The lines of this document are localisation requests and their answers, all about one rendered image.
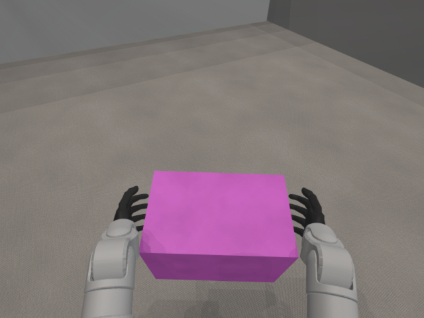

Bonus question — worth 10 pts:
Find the carton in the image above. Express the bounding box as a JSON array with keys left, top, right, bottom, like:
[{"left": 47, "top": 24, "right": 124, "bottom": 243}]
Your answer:
[{"left": 139, "top": 171, "right": 299, "bottom": 282}]

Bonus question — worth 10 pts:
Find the left robot forearm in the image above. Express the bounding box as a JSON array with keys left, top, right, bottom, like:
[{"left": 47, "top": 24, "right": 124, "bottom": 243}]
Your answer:
[{"left": 81, "top": 219, "right": 140, "bottom": 318}]

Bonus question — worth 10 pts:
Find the right robot forearm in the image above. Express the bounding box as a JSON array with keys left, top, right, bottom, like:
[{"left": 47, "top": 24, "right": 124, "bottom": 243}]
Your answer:
[{"left": 300, "top": 223, "right": 358, "bottom": 318}]

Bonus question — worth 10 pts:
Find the robot right hand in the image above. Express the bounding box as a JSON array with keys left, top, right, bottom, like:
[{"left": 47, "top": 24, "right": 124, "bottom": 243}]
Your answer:
[{"left": 289, "top": 187, "right": 325, "bottom": 237}]

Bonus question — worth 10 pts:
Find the robot left hand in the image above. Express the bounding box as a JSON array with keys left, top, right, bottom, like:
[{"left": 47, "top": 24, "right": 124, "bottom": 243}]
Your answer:
[{"left": 113, "top": 186, "right": 148, "bottom": 232}]

